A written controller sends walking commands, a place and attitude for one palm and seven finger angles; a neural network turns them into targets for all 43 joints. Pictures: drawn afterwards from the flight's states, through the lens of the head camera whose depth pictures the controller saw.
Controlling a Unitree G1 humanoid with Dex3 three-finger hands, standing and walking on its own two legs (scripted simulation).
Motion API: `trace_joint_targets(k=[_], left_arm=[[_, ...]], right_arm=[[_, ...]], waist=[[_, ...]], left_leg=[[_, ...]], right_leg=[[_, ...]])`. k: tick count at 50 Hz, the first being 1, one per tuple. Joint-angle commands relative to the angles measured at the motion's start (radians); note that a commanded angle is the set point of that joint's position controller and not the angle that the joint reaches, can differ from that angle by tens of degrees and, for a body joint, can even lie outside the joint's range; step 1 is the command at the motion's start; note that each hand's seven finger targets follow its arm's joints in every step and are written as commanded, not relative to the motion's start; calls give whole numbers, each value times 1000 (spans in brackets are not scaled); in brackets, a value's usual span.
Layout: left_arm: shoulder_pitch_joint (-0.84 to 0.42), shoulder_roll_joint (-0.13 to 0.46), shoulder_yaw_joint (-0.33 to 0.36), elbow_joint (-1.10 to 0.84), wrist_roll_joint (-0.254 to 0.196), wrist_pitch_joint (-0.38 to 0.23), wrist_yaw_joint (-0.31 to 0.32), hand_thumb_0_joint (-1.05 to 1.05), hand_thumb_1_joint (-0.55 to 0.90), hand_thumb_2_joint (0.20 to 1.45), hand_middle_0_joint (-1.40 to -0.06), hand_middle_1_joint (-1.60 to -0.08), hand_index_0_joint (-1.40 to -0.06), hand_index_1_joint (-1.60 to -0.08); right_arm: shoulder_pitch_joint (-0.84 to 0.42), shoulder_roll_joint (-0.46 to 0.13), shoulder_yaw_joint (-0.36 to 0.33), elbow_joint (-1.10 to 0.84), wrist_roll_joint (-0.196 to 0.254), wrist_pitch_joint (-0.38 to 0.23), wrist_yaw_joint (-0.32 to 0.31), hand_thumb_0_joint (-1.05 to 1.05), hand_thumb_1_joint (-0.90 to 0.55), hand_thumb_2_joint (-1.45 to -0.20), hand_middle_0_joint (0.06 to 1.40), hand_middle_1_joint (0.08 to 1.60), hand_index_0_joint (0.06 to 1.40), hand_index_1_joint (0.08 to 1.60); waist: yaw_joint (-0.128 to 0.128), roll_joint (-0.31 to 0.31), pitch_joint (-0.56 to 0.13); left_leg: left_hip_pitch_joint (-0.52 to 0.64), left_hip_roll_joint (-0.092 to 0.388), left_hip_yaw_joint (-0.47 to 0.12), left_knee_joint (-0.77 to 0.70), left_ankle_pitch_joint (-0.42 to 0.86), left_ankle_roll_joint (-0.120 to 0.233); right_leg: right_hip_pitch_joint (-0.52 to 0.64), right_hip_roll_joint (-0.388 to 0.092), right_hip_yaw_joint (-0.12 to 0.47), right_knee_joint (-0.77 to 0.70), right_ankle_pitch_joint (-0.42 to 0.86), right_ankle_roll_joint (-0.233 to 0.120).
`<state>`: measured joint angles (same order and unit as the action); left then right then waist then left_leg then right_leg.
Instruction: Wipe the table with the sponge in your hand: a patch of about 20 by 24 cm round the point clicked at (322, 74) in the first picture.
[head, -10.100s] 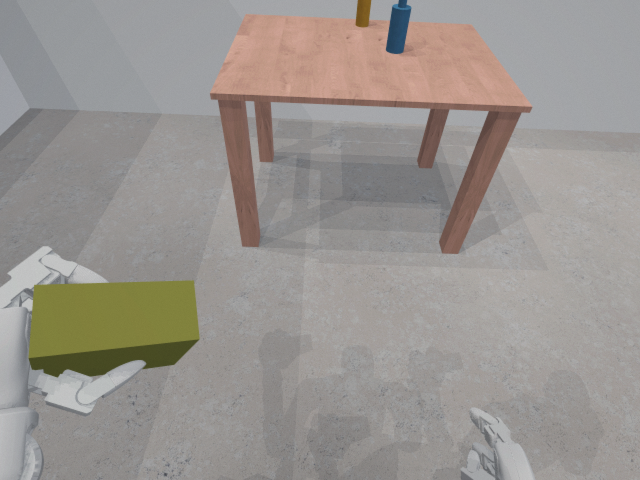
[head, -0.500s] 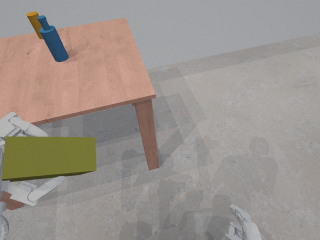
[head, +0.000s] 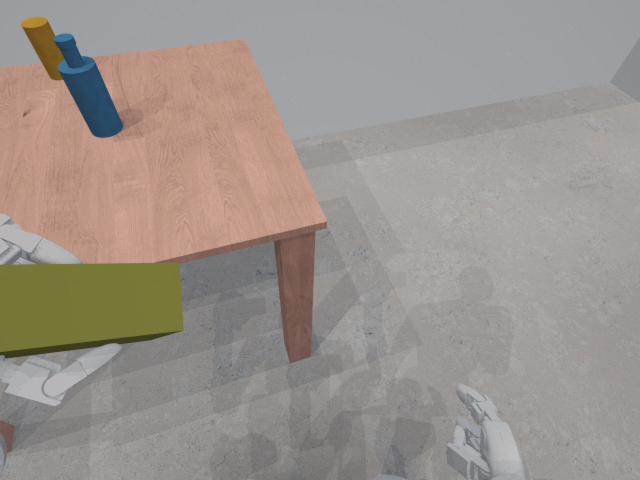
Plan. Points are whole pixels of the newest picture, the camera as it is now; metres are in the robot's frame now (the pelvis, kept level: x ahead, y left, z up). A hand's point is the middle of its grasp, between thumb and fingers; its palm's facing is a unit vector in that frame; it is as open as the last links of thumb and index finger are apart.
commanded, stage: come to a stop and stand still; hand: left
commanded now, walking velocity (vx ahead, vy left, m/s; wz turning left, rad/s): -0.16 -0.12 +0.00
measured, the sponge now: (115, 308) +0.24 +0.20 +0.16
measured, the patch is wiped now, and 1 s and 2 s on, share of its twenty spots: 0.00 0.00 0.00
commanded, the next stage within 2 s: look again from close up in 1.34 s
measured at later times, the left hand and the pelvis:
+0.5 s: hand (1, 287) +0.24 +0.28 +0.19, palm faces +0.46 -0.78 -0.42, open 10.2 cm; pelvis -0.02 +0.00 +0.00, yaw -1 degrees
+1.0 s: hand out of the picture +0.20 +0.28 +0.17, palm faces +0.42 -0.84 -0.34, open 10.2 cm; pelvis -0.02 +0.04 +0.01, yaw +0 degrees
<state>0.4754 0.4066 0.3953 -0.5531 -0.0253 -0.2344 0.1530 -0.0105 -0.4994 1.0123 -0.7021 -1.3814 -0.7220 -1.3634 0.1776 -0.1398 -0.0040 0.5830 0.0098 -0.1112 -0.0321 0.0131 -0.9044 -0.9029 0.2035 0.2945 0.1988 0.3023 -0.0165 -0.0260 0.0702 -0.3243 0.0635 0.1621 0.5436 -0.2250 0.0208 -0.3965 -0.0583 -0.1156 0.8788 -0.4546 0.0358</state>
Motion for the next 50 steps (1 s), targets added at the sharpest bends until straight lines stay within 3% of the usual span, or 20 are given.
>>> trace_joint_targets(k=[1, 3, 5, 7, 8, 10, 13, 16, 17, 18, 19, 20, 21, 22, 26, 29, 30, 37, 44, 50], left_arm=[[37, 136, 94, -243, -28, -29, 22, 0, 100, 1300, -1200, -1600, -1200, -1600], [10, 135, 100, -203, -23, -18, 25, 0, 100, 1300, -1200, -1600, -1200, -1600], [-23, 154, 114, -165, -17, -11, 23, 0, 100, 1300, -1200, -1600, -1200, -1600], [-29, 119, 78, -110, -33, 7, 16, 0, 100, 1300, -1200, -1600, -1200, -1600], [-40, 121, 69, -100, -34, 12, 16, 0, 100, 1300, -1200, -1600, -1200, -1600], [-91, 145, 80, -141, -26, 8, 20, 0, 100, 1300, -1200, -1600, -1200, -1600], [-52, 141, 87, -149, -10, 0, 31, 0, 100, 1300, -1200, -1600, -1200, -1600], [-21, 144, 90, -190, -14, -9, 36, 0, 100, 1300, -1200, -1600, -1200, -1600], [-14, 146, 83, -213, -15, -12, 37, 0, 100, 1300, -1200, -1600, -1200, -1600], [-950, 851, 639, -296, 118, -76, 19, 0, 100, 1300, -1200, -1600, -1200, -1600], [-442, 307, 247, 218, 29, -35, -39, 0, 100, 1300, -1200, -1600, -1200, -1600], [-372, 192, 172, 163, -2, -46, -47, 0, 100, 1300, -1200, -1600, -1200, -1600], [-343, 192, 136, 96, -9, -87, -46, 0, 100, 1300, -1200, -1600, -1200, -1600], [-237, 154, 93, 27, -24, -98, -44, 0, 100, 1300, -1200, -1600, -1200, -1600], [-59, 92, 16, -87, -31, -83, -40, 0, 100, 1300, -1200, -1600, -1200, -1600], [-97, 152, 88, -68, -23, -73, -30, 0, 100, 1300, -1200, -1600, -1200, -1600], [-146, 203, 140, -87, -19, -73, -25, 0, 100, 1300, -1200, -1600, -1200, -1600], [-313, 127, 61, -83, 10, -75, -35, 0, 100, 1300, -1200, -1600, -1200, -1600], [-297, 66, -13, -39, 26, -54, -40, 0, 100, 1300, -1200, -1600, -1200, -1600], [-265, 112, 42, -30, 17, -41, -41, 0, 100, 1300, -1200, -1600, -1200, -1600]], right_arm=[[-23, -162, -27, -125, -6, -43, -15, 0, -900, -900, 200, 300, 200, 300], [-23, -162, -19, -123, -7, -34, -22, 0, -900, -900, 200, 300, 200, 300], [-34, -155, -10, -127, -7, -22, -28, 0, -900, -900, 200, 300, 200, 300], [-15, -140, -12, -126, 1, -18, -27, 0, -900, -900, 200, 300, 200, 300], [-14, -135, -8, -122, 0, -15, -24, 0, -900, -900, 200, 300, 200, 300], [-43, -128, 0, -121, -3, -9, -22, 0, -900, -900, 200, 300, 200, 300], [-62, -120, 10, -119, -12, -1, -35, 0, -900, -900, 200, 300, 200, 300], [-49, -136, -4, -128, -17, 11, -46, 0, -900, -900, 200, 300, 200, 300], [-50, -154, -15, -136, -16, 12, -48, 0, -900, -900, 200, 300, 200, 300], [114, -190, -85, -128, -44, -67, -53, 0, -900, -900, 200, 300, 200, 300], [55, -125, -62, -101, -22, -77, -32, 0, -900, -900, 200, 300, 200, 300], [8, -153, -53, -155, 10, -90, -5, 0, -900, -900, 200, 300, 200, 300], [18, -150, -38, -157, 7, -91, 0, 0, -900, -900, 200, 300, 200, 300], [-6, -167, -42, -167, 7, -94, 10, 0, -900, -900, 200, 300, 200, 300], [-43, -194, -43, -189, 9, -108, 33, 0, -900, -900, 200, 300, 200, 300], [-47, -196, -34, -195, 3, -108, 17, 0, -900, -900, 200, 300, 200, 300], [-59, -199, -31, -193, -1, -104, 8, 0, -900, -900, 200, 300, 200, 300], [-47, -177, -13, -183, -11, -133, 4, 0, -900, -900, 200, 300, 200, 300], [-34, -175, -6, -159, -22, -139, 15, 0, -900, -900, 200, 300, 200, 300], [-46, -172, -5, -164, -33, -108, 5, 0, -900, -900, 200, 300, 200, 300]], waist=[[7, 228, -225], [10, 201, -211], [4, 107, -207], [-2, -96, -205], [-4, -138, -197], [10, -119, -202], [16, -112, -219], [12, -20, -242], [18, 47, -245], [77, -108, -30], [58, -114, -214], [49, 147, -236], [46, 212, -254], [56, 220, -252], [59, 72, -185], [60, 30, -109], [55, 72, -85], [52, 156, -103], [48, 70, -81], [48, 76, -144]], left_leg=[[199, 236, -201, -150, 477, 79], [151, 224, -178, -124, 409, 47], [44, 173, -145, -80, 233, 1], [51, 34, -80, 66, 54, -55], [27, -9, -86, 135, -69, -63], [-33, -36, -141, 239, -238, -57], [-46, -39, -133, 126, -181, -51], [83, -31, -122, -100, 48, -43], [135, 26, -157, -130, 234, -27], [-65, -8, -55, 5, 189, -23], [5, -61, -141, 28, 98, -15], [105, -50, -134, -74, 104, -24], [120, -37, -101, -74, 128, -29], [118, -27, -132, -101, 142, -16], [34, 30, -207, -192, 50, 10], [-68, 34, -217, -262, -188, 18], [-63, 36, -217, -284, -229, 16], [-73, 58, -240, -347, -345, 27], [-7, 4, -211, -307, -249, -4], [81, -24, -178, -266, -25, -23]], right_leg=[[98, 39, 4, -248, 85, -2], [194, 36, 14, -383, 186, -7], [301, -10, 86, -445, 447, -27], [237, -149, 270, -477, 677, -104], [229, -211, 317, -502, 757, -144], [247, -259, 342, -515, 789, -179], [360, -209, 218, -457, 854, -158], [345, -144, 168, -421, 699, -106], [310, -103, 158, -405, 605, -77], [151, -52, 237, -513, 611, -2], [239, -172, 340, -470, 671, -130], [254, -159, 341, -419, 691, -146], [287, -116, 263, -442, 616, -99], [324, -89, 215, -445, 532, -72], [309, -18, 141, -446, 265, -56], [274, 4, 148, -469, 103, -52], [243, 15, 147, -472, 76, -51], [304, 50, 132, -413, 149, -50], [259, 62, 176, -544, 168, -47], [276, 62, 169, -574, 308, -51]])
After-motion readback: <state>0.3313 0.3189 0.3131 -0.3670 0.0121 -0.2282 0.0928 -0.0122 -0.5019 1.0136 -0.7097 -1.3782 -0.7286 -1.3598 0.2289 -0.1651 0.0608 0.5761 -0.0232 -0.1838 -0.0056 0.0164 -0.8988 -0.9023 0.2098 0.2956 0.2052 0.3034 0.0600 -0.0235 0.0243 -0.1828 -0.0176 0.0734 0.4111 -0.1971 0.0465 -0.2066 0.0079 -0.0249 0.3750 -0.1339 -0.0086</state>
